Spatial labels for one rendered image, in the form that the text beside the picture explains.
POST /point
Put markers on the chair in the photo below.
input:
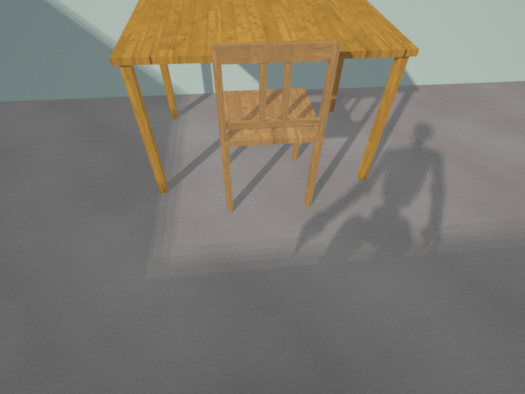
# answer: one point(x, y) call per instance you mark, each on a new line
point(272, 116)

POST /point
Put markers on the table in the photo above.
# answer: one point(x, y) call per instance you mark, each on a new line
point(182, 31)

